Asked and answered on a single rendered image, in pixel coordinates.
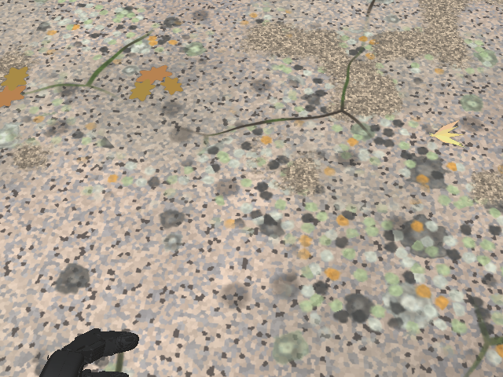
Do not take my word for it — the left robot hand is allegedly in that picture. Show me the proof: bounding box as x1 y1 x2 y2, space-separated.
39 328 139 377

